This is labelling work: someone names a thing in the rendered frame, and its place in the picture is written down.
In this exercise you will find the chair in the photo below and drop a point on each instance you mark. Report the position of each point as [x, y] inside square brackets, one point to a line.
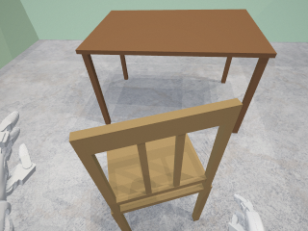
[151, 159]

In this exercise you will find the table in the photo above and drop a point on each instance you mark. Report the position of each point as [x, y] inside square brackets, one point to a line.
[225, 33]

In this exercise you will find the robot left forearm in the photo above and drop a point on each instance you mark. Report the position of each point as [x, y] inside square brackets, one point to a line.
[6, 222]

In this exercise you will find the robot right hand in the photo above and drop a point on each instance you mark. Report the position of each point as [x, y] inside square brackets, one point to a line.
[249, 221]

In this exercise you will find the robot left hand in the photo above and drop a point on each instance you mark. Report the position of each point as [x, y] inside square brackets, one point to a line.
[23, 171]

